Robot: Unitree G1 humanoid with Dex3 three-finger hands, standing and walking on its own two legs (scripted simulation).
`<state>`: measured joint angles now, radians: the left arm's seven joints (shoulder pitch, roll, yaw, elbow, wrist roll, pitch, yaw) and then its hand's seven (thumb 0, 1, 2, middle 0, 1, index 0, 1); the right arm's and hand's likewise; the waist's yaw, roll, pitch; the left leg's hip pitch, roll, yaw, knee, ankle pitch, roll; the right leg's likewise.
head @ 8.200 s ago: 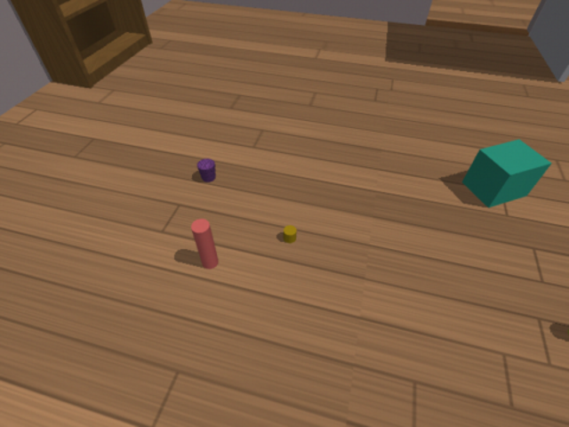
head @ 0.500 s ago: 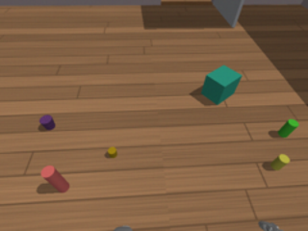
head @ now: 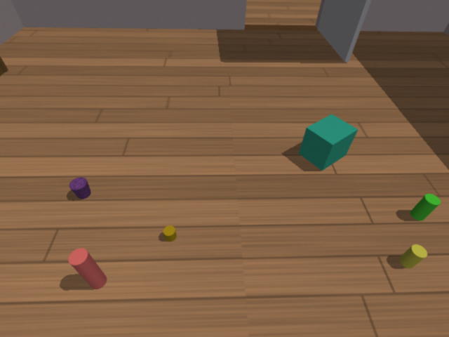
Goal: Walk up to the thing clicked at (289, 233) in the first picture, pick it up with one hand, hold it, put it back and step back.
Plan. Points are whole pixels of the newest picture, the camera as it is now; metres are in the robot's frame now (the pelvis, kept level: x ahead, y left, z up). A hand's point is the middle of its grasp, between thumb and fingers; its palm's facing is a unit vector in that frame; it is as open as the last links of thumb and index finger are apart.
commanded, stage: walk up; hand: left
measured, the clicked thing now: (170, 233) +0.75 +0.26 -0.74
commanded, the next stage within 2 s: stand in 0.04 s
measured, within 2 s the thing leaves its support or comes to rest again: neither
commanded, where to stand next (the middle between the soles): +0.39 +0.02 m, yaw +1 degrees
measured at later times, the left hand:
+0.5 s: hand out of the picture +0.07 +0.25 -0.15, palm faces -0.05 -0.94 -0.34, open 7.4 cm
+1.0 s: hand out of the picture +0.06 +0.25 -0.15, palm faces -0.08 -0.94 -0.34, open 7.4 cm
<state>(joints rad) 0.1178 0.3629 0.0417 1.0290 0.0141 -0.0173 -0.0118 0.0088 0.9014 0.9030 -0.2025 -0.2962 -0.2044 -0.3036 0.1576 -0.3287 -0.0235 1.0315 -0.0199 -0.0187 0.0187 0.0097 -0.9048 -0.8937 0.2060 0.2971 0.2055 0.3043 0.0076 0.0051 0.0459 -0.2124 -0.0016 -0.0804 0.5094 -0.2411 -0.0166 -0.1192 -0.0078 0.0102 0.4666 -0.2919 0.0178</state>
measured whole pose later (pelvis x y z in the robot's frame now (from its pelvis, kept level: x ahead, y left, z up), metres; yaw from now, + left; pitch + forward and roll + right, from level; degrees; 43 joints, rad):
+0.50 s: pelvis -0.01 +0.00 +0.01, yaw -2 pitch -4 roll +0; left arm 0.10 0.35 0.00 1.14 0.01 -0.01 -0.01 0.01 0.90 0.90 -0.20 -0.30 -0.20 -0.30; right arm 0.07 -0.35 -0.01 1.13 -0.01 -0.01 0.02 0.01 -0.91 -0.89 0.20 0.30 0.20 0.30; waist 0.01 0.00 0.07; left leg -0.14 0.01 -0.05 0.34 -0.14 -0.02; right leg -0.07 0.00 0.04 0.33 -0.19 0.02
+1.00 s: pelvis -0.01 +0.00 +0.01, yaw -2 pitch -2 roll +0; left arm 0.13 0.36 -0.01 1.12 0.01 -0.01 -0.01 0.01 0.90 0.90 -0.20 -0.30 -0.20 -0.30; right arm 0.12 -0.35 -0.01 1.16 -0.01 -0.01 0.02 0.01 -0.91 -0.89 0.20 0.30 0.20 0.30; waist -0.01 -0.01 0.06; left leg -0.16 0.00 -0.05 0.34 -0.14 -0.02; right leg -0.10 -0.01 0.04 0.34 -0.20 0.02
